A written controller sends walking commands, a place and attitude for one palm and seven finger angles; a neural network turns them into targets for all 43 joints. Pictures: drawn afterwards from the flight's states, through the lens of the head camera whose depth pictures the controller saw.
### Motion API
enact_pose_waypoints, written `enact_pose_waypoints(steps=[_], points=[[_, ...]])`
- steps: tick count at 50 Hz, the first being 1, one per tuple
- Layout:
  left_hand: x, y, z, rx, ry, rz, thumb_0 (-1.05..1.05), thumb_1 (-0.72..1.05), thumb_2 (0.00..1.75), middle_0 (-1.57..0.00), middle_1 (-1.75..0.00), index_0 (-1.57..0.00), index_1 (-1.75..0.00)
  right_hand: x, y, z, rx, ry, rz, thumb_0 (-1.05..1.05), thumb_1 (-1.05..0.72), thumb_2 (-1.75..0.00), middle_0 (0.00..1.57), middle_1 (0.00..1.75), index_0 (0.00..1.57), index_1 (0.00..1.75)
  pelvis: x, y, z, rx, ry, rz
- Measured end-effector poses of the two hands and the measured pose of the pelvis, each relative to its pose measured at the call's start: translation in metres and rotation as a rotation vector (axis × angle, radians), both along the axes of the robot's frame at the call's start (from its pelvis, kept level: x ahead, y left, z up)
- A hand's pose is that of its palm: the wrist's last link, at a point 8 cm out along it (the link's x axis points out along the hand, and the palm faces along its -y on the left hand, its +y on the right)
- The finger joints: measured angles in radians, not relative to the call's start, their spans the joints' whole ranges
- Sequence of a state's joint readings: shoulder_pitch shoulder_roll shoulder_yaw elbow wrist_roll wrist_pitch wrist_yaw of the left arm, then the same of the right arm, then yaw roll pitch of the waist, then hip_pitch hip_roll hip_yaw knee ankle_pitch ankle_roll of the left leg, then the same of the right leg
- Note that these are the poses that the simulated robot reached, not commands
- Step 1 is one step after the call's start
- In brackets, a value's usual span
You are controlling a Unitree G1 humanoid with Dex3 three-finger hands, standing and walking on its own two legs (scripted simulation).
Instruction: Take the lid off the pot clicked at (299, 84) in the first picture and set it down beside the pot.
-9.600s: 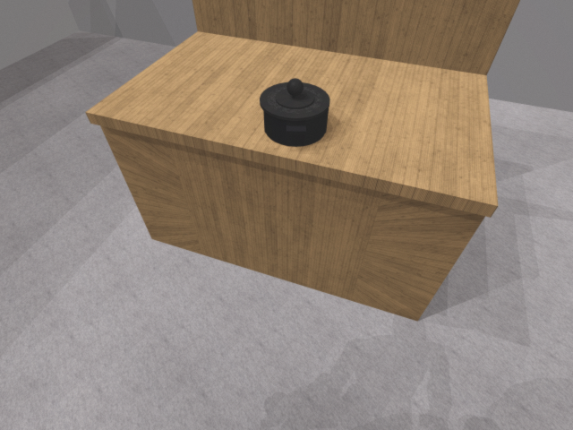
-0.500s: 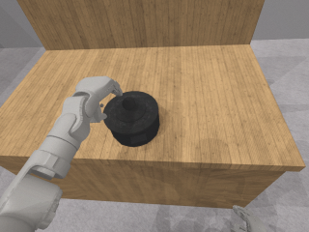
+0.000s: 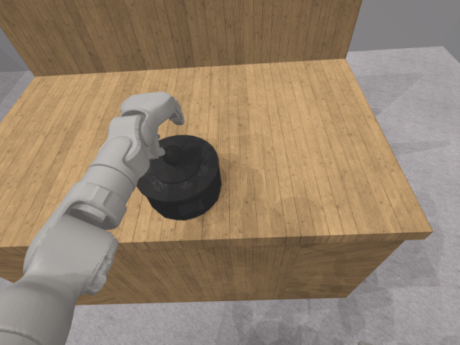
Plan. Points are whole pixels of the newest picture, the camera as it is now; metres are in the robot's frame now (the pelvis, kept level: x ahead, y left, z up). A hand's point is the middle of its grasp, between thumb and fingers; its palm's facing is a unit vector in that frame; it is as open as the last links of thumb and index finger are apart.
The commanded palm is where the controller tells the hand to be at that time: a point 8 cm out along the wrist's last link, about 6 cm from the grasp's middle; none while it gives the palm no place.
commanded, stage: move the open hand above the knob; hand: left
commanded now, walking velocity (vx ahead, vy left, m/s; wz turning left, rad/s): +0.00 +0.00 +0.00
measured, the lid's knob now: (172, 155) +0.50 +0.11 +0.03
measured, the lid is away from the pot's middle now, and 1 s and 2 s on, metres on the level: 0.00 0.00 0.00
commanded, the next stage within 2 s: lower the open fingers around the knob in 0.54 s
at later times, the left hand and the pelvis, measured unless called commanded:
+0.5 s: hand (160, 135) +0.47 +0.11 +0.11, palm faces -0.30 -0.05 -0.95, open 10.1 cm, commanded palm +0.46 +0.12 +0.18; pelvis +0.01 +0.00 +0.00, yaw +0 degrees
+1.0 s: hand (163, 147) +0.46 +0.11 +0.09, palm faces -0.32 -0.04 -0.95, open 10.1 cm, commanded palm +0.46 +0.11 +0.15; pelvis +0.00 +0.00 +0.00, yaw +0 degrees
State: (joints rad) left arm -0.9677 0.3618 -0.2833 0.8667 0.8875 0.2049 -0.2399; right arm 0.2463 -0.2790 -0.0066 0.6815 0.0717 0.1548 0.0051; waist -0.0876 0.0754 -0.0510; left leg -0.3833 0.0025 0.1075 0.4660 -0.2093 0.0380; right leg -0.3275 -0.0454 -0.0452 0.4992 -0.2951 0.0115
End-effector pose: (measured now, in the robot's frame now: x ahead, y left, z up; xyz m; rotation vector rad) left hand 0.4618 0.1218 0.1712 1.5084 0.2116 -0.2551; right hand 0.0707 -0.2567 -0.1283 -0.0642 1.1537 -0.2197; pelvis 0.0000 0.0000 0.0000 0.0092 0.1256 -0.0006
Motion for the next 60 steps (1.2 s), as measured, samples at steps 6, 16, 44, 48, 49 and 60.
enact_pose_waypoints(steps=[6, 16, 44, 48, 49, 60], points=[[0.003, -0.001, -0.004, -0.012, 0.018, 0.004, 0.00, -0.27, 1.37, -0.83, -0.08, -0.84, -0.08, -0.009, -0.001, -0.001, -0.006, 0.018, -0.013, 0.01, -0.91, -0.90, 0.20, 0.30, 0.20, 0.30, 0.001, 0.000, 0.000, 0.000, 0.003, -0.004], [0.006, 0.001, -0.005, -0.004, 0.021, 0.007, 0.00, -0.27, 1.37, -0.83, -0.08, -0.84, -0.09, 0.000, -0.002, 0.002, -0.021, -0.001, -0.007, 0.01, -0.91, -0.90, 0.20, 0.30, 0.20, 0.30, 0.003, 0.000, 0.001, -0.001, 0.009, 0.000], [-0.005, -0.001, -0.014, -0.004, 0.033, -0.019, 0.00, -0.27, 1.37, -0.83, -0.08, -0.84, -0.08, 0.024, 0.003, 0.004, -0.012, -0.043, 0.031, 0.01, -0.91, -0.90, 0.20, 0.30, 0.20, 0.30, 0.002, -0.001, 0.000, -0.003, 0.007, 0.009], [-0.007, -0.005, -0.021, -0.005, 0.032, -0.026, 0.00, -0.27, 1.37, -0.83, -0.08, -0.84, -0.09, 0.018, 0.002, 0.002, -0.012, -0.024, 0.026, 0.01, -0.91, -0.90, 0.20, 0.30, 0.20, 0.30, 0.001, -0.001, -0.001, -0.002, 0.010, 0.008], [-0.007, -0.006, -0.021, -0.006, 0.026, -0.030, 0.00, -0.27, 1.37, -0.83, -0.08, -0.84, -0.09, 0.017, 0.002, 0.002, -0.012, -0.022, 0.024, 0.01, -0.91, -0.90, 0.20, 0.30, 0.20, 0.30, 0.001, 0.000, -0.001, -0.002, 0.011, 0.008], [-0.005, -0.011, -0.036, 0.006, 0.049, 0.004, 0.00, -0.27, 1.37, -0.83, -0.08, -0.84, -0.08, -0.003, -0.001, -0.001, -0.016, 0.008, -0.013, 0.01, -0.91, -0.90, 0.20, 0.30, 0.20, 0.30, -0.001, -0.002, -0.001, -0.003, 0.021, -0.002]])
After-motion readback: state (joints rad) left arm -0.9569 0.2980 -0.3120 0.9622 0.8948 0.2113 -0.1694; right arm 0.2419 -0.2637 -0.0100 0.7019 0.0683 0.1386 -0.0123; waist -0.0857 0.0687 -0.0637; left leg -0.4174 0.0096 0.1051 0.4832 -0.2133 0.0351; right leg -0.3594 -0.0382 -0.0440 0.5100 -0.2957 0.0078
